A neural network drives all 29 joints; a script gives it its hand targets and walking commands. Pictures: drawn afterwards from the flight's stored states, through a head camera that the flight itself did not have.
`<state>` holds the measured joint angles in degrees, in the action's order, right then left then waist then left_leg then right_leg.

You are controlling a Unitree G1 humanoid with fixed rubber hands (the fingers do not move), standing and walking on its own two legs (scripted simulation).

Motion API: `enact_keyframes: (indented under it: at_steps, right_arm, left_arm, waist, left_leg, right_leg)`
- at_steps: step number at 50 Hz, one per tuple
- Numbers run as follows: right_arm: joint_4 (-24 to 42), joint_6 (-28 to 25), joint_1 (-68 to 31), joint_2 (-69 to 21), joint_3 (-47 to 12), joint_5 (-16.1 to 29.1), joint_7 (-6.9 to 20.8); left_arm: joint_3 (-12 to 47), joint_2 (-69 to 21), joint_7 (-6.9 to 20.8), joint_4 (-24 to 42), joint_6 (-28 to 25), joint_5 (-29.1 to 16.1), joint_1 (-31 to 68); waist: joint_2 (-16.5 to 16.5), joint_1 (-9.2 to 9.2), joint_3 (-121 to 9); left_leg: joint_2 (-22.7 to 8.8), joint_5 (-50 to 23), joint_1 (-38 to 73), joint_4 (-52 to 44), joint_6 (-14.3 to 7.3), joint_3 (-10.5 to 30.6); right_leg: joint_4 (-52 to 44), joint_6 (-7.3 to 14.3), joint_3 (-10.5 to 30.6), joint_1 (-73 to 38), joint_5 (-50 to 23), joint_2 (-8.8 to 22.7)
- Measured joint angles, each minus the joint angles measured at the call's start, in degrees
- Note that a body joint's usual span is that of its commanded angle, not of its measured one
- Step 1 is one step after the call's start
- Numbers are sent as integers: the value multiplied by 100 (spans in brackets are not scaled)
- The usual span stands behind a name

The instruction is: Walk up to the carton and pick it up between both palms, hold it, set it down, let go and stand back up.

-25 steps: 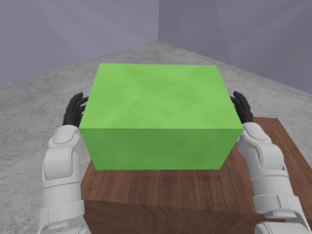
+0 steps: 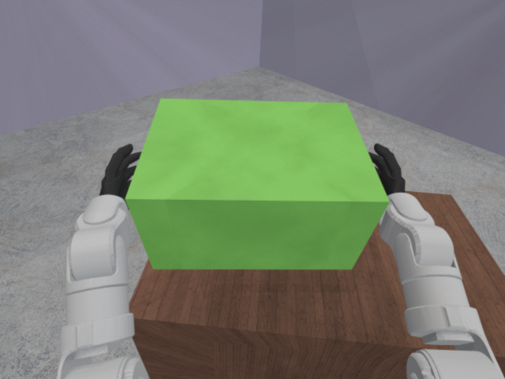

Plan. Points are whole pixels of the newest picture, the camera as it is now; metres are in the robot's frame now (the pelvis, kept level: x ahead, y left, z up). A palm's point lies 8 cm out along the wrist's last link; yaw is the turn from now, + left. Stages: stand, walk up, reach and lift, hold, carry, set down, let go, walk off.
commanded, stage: hold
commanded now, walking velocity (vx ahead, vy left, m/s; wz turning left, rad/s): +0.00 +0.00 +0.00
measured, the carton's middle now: (254, 182) +0.39 +0.01 +0.17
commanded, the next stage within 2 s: none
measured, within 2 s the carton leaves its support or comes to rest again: neither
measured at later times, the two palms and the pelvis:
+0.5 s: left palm (128, 198) +0.34 +0.20 +0.17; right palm (395, 202) +0.34 -0.21 +0.17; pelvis +0.00 +0.00 +0.00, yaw -1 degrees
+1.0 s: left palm (129, 200) +0.34 +0.20 +0.17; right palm (397, 198) +0.34 -0.21 +0.18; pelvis +0.00 +0.00 +0.00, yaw -1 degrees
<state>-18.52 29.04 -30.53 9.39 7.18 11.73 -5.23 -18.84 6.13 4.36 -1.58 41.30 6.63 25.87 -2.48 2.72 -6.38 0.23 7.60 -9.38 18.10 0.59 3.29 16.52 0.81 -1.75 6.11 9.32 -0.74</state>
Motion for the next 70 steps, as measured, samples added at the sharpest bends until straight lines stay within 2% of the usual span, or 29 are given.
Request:
enact_keyframes:
  at_steps: [6,14,21,28,37,44,50,56,67,70]
  right_arm:
    - [-163,-14,-80,46,37,-11,54]
    - [159,-53,178,155,12,64,85]
    - [-317,-84,7,150,42,-31,140]
    - [329,-74,248,104,-136,98,-101]
    - [-124,21,-32,-46,-58,-58,-47]
    - [274,-26,181,63,-31,105,-5]
    - [44,-14,104,141,25,54,100]
    - [265,-45,281,159,-77,85,40]
    - [-66,-49,71,4,20,-57,-5]
    - [-45,-47,15,8,-15,-37,-37]
  left_arm:
    - [16,-47,-37,-132,-46,27,36]
    - [173,-121,-165,131,-94,-91,-170]
    - [15,-222,-98,-266,-36,90,58]
    - [56,-37,-91,93,-170,-186,-145]
    - [-117,-27,117,-150,-16,129,37]
    - [154,-16,-101,303,-61,-107,-257]
    - [115,-177,-109,127,-27,31,-160]
    - [111,-184,-114,281,-42,-56,-285]
    - [-35,-72,5,-212,-58,10,69]
    - [-18,-8,-4,-177,-72,-35,72]
  waist:
    - [10,-4,30]
    - [60,38,-45]
    - [83,-78,32]
    - [118,-38,-100]
    - [-5,6,61]
    - [-2,68,-27]
    - [17,36,13]
    - [91,19,-38]
    - [66,-78,-28]
    - [52,-53,-48]
  left_leg:
    - [-1,-4,-4,-6,-13,-30]
    - [-29,-11,-76,-15,-2,-48]
    - [-55,-36,5,-82,8,-149]
    - [-49,-5,-63,-47,27,-31]
    - [3,-1,173,-86,12,29]
    - [-3,40,-56,37,8,44]
    - [-38,8,5,-31,11,-50]
    - [-73,17,-40,-8,25,-91]
    - [-27,-50,21,-62,27,-26]
    - [-16,-52,-14,-43,27,15]
  right_leg:
    - [-26,-11,30,4,-26,0]
    - [-89,-3,53,61,-71,-28]
    - [7,17,153,93,-49,-48]
    - [-60,26,44,71,-30,-51]
    - [-68,16,-19,-178,23,-3]
    - [-58,7,-32,-7,7,-14]
    - [-80,16,64,-10,-36,-42]
    - [-57,28,109,51,-47,-75]
    - [40,33,47,33,-2,-34]
    - [23,31,7,36,-8,-27]
